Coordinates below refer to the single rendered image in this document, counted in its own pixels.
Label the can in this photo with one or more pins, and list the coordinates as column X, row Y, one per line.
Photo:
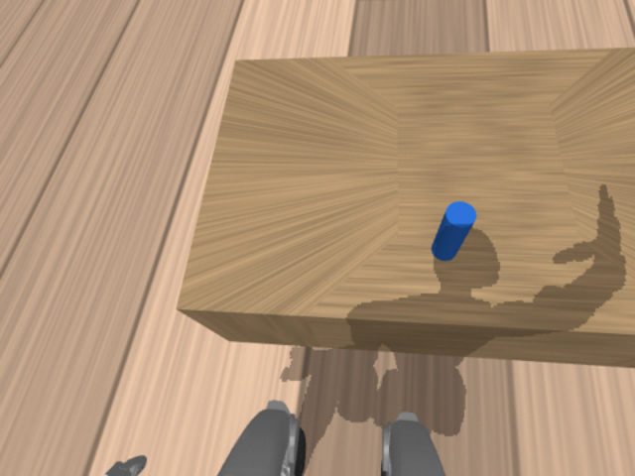
column 458, row 219

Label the left robot hand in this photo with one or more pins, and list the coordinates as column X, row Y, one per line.
column 132, row 467

